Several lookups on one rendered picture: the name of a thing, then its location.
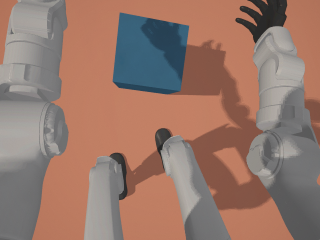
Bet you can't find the left robot upper arm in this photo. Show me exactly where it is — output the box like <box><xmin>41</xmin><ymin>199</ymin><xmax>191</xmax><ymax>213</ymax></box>
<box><xmin>0</xmin><ymin>100</ymin><xmax>69</xmax><ymax>240</ymax></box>

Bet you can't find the robot right forearm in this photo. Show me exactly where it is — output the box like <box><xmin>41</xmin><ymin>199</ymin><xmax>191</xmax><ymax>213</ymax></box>
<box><xmin>252</xmin><ymin>26</ymin><xmax>320</xmax><ymax>149</ymax></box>

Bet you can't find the left robot thigh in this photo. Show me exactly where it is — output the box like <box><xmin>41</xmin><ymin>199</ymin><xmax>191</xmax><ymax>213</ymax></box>
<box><xmin>84</xmin><ymin>161</ymin><xmax>124</xmax><ymax>240</ymax></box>

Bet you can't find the robot right hand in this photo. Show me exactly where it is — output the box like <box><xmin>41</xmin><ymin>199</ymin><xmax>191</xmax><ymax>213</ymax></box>
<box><xmin>235</xmin><ymin>0</ymin><xmax>287</xmax><ymax>44</ymax></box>

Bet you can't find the robot left forearm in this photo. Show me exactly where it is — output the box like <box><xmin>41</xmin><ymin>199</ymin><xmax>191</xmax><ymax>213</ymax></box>
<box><xmin>0</xmin><ymin>0</ymin><xmax>68</xmax><ymax>102</ymax></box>

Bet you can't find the carton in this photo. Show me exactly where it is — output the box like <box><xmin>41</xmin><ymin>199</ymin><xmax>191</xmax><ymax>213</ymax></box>
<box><xmin>112</xmin><ymin>12</ymin><xmax>189</xmax><ymax>95</ymax></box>

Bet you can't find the right robot upper arm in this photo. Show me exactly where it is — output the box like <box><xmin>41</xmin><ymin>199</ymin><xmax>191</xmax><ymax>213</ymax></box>
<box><xmin>246</xmin><ymin>131</ymin><xmax>320</xmax><ymax>240</ymax></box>

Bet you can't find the right robot foot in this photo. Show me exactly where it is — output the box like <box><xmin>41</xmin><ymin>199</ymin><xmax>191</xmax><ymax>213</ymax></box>
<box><xmin>155</xmin><ymin>128</ymin><xmax>171</xmax><ymax>170</ymax></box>

